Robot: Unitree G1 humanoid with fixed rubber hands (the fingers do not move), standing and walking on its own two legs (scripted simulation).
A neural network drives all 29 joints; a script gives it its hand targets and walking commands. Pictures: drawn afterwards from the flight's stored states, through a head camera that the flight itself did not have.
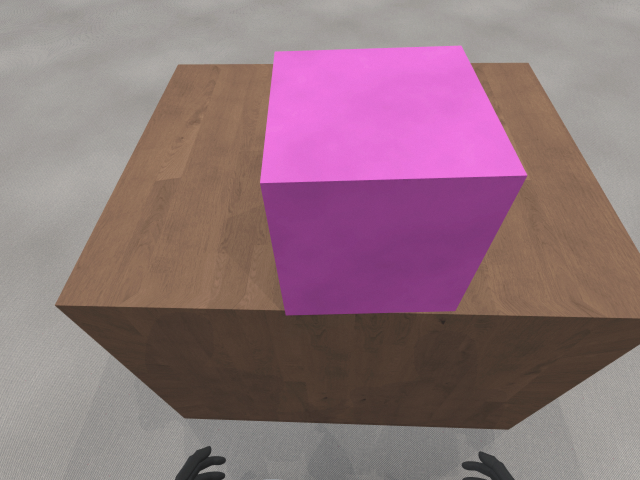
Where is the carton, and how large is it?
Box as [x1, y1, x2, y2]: [260, 46, 526, 314]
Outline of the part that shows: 461,46 277,51 274,53 260,185 286,314 455,310 526,176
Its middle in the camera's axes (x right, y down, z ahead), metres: +0.07 -0.07 +0.56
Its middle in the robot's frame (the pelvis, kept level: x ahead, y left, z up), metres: +0.48 -0.04 +0.07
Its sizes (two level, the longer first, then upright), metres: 0.260 0.256 0.274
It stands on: a pedestal, 0.69 m high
